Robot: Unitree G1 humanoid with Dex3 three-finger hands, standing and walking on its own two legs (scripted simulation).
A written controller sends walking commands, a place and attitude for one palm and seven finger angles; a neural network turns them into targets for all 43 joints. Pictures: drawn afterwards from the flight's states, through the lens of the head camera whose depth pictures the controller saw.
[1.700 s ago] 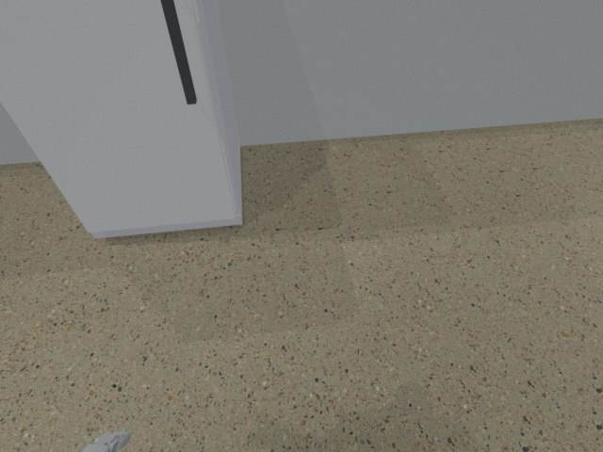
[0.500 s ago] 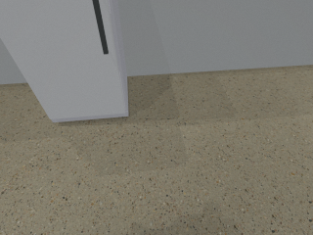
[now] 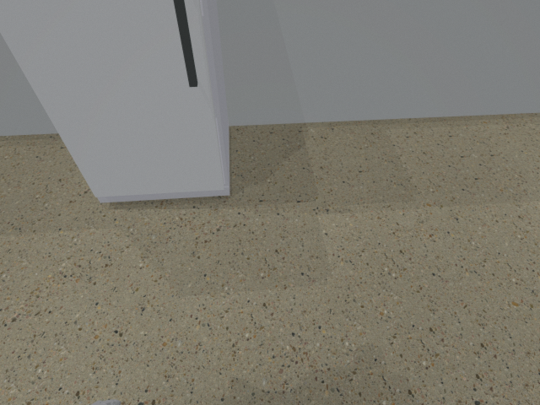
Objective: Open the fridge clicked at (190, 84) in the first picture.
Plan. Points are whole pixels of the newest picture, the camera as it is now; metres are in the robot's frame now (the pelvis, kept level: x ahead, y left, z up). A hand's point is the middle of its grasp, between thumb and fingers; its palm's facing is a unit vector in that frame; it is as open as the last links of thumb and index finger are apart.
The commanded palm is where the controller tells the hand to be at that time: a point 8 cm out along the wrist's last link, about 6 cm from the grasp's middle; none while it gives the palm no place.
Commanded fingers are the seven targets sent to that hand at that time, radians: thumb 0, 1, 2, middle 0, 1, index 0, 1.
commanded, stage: walk to a spot facing it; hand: right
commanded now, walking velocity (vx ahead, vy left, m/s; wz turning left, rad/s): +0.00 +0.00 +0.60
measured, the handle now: (184, 24) +1.11 +0.31 +0.09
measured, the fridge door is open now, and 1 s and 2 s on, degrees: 0 0 0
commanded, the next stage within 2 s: turn to face it in 1.98 s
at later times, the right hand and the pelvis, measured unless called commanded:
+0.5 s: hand out of the picture +0.06 -0.16 -0.17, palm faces -0.19 +0.95 -0.24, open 7.4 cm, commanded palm none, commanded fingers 0.00 -0.90 -0.90 0.20 0.30 0.20 0.30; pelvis -0.03 +0.02 +0.00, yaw +15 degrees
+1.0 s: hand (352, 372) +0.22 -0.14 -0.17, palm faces -0.55 +0.82 -0.18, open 7.4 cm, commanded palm none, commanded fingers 0.00 -0.90 -0.90 0.20 0.30 0.20 0.30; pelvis +0.03 -0.01 +0.00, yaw +35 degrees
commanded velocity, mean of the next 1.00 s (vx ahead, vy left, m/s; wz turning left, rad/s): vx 0.15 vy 0.00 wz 0.60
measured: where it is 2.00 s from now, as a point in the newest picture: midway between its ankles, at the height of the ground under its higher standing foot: (188, 396)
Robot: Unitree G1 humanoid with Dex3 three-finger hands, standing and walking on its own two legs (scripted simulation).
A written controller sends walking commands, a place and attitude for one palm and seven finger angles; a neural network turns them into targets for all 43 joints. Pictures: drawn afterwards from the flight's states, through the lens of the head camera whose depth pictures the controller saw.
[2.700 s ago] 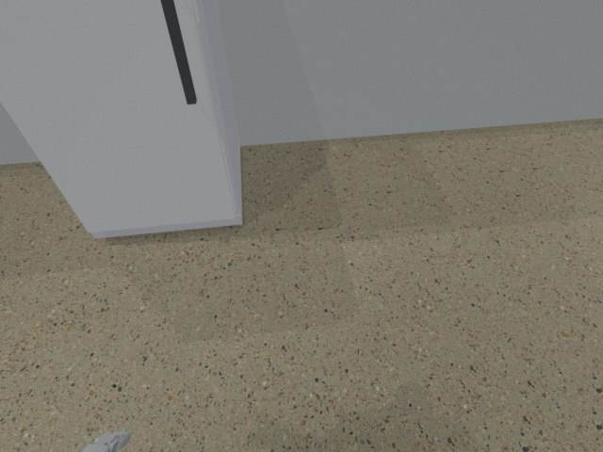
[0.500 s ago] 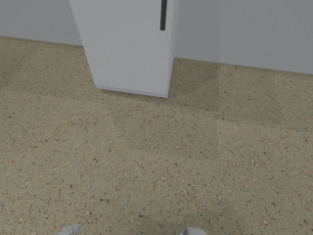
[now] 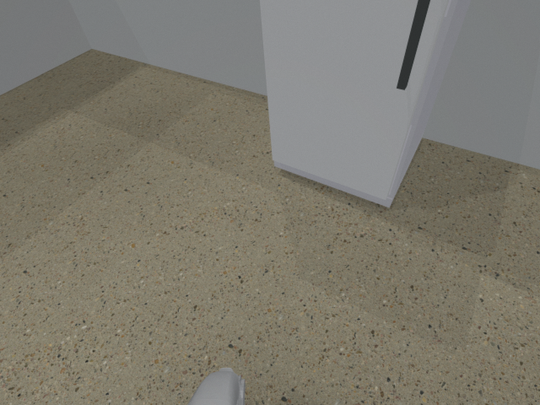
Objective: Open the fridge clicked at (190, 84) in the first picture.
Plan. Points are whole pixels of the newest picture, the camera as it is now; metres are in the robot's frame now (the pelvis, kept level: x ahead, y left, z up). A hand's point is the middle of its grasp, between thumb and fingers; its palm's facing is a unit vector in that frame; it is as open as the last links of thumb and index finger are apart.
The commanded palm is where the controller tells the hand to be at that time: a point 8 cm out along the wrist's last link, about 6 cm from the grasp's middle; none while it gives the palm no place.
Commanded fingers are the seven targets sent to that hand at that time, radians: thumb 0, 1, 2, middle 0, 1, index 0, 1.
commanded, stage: walk to a spot facing it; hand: right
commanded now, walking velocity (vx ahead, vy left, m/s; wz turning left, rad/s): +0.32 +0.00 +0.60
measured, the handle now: (419, 22) +1.07 -0.35 +0.09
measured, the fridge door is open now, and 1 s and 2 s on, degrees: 0 0 0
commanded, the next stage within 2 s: turn to face it in 0.98 s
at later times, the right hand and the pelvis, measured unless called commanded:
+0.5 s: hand (355, 333) +0.29 -0.13 -0.18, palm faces -0.19 +0.96 -0.21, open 7.2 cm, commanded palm none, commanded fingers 0.00 -0.90 -0.90 0.20 0.30 0.20 0.30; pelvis +0.18 +0.05 -0.01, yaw +13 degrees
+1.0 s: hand (322, 240) +0.51 -0.07 -0.18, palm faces -0.42 +0.90 -0.13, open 7.4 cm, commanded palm none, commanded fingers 0.00 -0.90 -0.90 0.20 0.30 0.20 0.30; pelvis +0.38 +0.07 +0.00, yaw +28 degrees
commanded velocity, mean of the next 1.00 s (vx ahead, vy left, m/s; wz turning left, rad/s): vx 0.30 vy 0.00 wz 0.44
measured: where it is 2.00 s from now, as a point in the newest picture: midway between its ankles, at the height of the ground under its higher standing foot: (246, 329)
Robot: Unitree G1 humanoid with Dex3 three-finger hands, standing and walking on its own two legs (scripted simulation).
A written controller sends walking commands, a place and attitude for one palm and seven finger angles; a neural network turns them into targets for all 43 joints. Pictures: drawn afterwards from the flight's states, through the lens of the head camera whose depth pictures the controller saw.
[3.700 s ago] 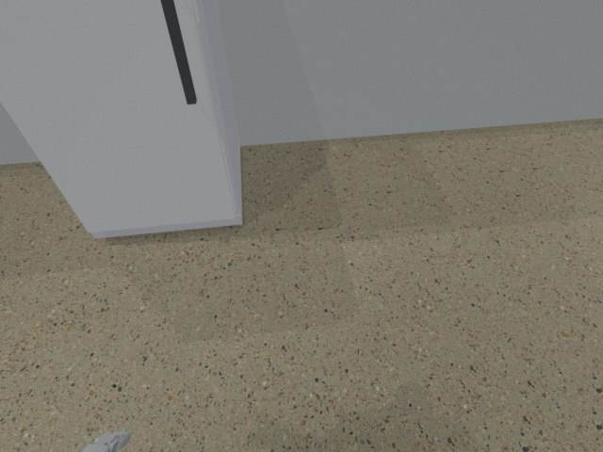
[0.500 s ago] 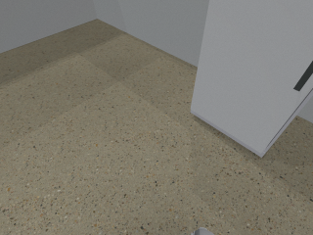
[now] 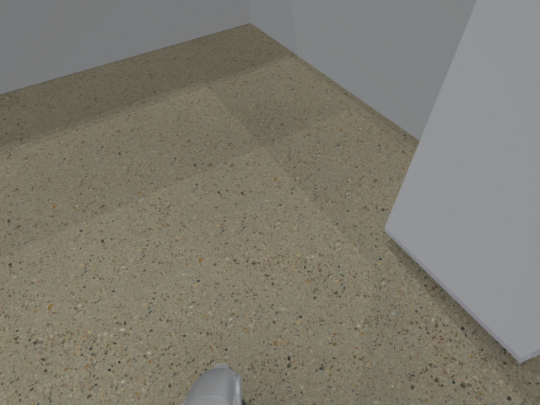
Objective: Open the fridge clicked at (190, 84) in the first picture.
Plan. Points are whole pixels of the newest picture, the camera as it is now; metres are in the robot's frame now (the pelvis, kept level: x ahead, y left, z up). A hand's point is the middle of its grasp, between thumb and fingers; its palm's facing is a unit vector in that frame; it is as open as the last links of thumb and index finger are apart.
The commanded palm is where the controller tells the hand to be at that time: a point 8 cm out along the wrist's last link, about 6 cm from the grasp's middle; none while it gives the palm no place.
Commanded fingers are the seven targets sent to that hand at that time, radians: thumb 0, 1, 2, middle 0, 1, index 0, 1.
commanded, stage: turn to face it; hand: right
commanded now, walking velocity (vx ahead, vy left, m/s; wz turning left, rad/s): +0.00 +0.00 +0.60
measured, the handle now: out of the picture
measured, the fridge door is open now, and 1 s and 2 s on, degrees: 0 0 0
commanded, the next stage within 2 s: take the last steps up to it in 1.88 s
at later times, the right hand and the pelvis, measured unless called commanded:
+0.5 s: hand (357, 350) +0.25 -0.13 -0.17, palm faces +0.07 +0.99 -0.12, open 7.4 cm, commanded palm none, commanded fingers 0.00 -0.90 -0.90 0.20 0.30 0.20 0.30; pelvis +0.13 +0.02 -0.01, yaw -5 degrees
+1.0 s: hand (416, 403) +0.17 -0.22 -0.16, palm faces +0.36 +0.89 -0.29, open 7.4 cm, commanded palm none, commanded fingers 0.00 -0.90 -0.90 0.20 0.30 0.20 0.30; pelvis +0.15 +0.03 +0.00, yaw -20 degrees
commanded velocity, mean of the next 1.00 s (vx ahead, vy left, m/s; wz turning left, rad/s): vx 0.00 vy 0.00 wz -0.54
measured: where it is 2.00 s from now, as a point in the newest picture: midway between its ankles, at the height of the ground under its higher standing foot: outside the picture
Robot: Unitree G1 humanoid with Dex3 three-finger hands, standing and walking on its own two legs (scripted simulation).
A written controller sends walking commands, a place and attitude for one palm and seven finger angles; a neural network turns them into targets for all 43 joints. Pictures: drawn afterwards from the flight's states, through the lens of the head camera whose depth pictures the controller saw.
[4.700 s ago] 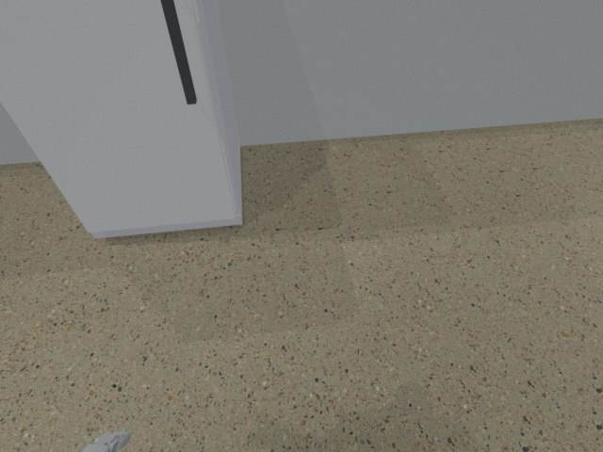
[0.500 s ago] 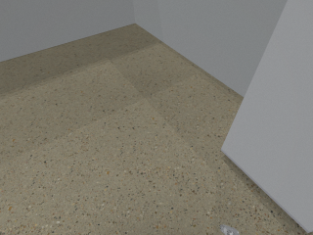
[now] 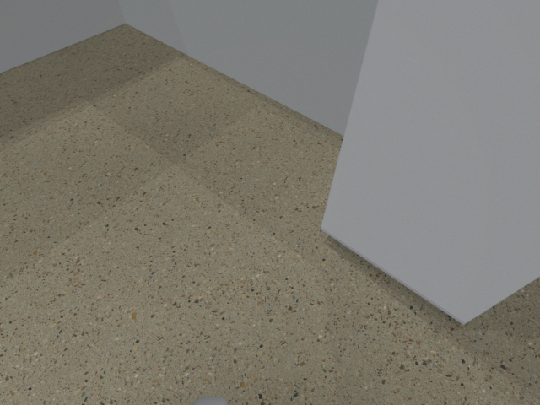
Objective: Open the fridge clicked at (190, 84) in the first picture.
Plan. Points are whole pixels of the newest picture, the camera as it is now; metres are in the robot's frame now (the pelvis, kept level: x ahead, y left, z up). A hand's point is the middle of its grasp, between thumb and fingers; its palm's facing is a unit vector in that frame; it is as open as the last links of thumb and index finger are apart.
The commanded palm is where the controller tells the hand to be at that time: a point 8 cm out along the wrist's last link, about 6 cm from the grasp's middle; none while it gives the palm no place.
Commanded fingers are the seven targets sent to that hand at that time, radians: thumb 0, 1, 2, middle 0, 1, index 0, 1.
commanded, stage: turn to face it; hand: right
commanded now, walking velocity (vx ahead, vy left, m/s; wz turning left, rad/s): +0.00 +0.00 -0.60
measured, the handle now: out of the picture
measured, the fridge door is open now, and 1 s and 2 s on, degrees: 0 0 0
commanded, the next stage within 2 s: take the last steps up to it in 0.88 s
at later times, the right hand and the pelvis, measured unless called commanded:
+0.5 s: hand out of the picture -0.05 -0.18 -0.17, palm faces +0.36 +0.89 -0.27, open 7.4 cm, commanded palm none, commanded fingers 0.00 -0.90 -0.90 0.20 0.30 0.20 0.30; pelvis -0.02 +0.03 -0.01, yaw -20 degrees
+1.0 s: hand out of the picture -0.03 -0.19 -0.16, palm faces +0.50 +0.83 -0.26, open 7.4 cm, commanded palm none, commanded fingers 0.00 -0.90 -0.90 0.20 0.30 0.20 0.30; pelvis -0.02 +0.03 -0.01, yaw -30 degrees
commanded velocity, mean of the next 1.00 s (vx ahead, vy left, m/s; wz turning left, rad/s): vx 0.01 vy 0.00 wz -0.41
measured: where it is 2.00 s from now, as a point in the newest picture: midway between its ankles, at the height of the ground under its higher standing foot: outside the picture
